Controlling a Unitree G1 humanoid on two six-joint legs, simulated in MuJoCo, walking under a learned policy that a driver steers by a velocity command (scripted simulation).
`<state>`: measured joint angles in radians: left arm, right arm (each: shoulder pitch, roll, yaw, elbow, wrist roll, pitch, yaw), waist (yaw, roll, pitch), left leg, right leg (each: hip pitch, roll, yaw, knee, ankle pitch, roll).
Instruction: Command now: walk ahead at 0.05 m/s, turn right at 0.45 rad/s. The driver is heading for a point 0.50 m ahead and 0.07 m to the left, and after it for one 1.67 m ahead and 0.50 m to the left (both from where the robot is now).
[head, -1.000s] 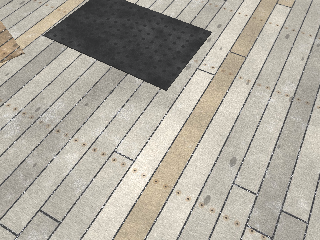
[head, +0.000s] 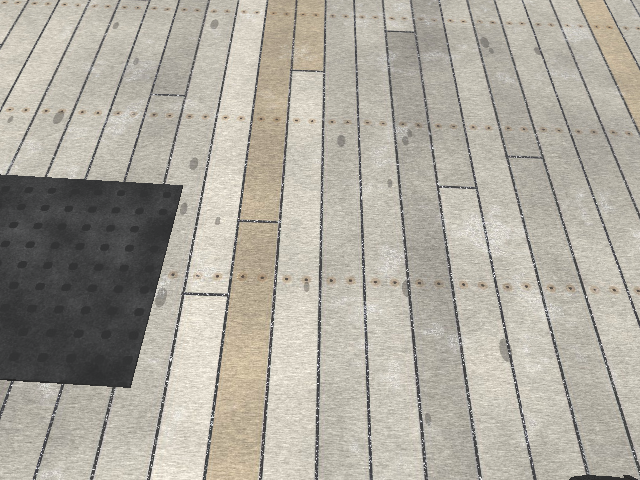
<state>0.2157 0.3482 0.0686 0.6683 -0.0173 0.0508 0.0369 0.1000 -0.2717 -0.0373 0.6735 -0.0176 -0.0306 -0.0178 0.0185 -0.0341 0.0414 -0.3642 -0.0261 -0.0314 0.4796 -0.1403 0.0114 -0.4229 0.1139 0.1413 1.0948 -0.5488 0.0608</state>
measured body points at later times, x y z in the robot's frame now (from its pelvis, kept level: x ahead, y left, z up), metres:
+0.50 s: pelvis +0.02 -0.04 +0.00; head +0.02 -0.05 +0.45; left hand +0.17 +0.20 -0.10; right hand +0.10 -0.31 -0.12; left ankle +0.07 +0.11 -0.73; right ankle -0.01 -0.14 -0.73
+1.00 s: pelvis +0.05 +0.01 +0.01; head +0.08 +0.04 +0.46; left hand +0.15 +0.32 -0.10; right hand +0.22 -0.25 -0.08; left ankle +0.05 +0.09 -0.73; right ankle +0.07 -0.16 -0.67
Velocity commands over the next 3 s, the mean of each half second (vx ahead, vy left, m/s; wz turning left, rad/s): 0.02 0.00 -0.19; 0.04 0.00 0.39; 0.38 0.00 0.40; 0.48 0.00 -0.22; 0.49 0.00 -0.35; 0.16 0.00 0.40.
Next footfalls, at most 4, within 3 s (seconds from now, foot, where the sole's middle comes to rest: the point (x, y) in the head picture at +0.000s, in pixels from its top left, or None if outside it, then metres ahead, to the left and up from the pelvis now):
0.26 right None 0.03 -0.14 -0.77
1.26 right None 0.24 -0.10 -0.77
1.70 left None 0.42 0.27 -0.77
2.24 right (286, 342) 0.77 0.10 -0.77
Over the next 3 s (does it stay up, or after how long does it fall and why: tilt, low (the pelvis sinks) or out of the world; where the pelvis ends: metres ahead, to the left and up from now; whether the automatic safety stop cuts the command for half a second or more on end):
stays up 0.90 0.22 0.00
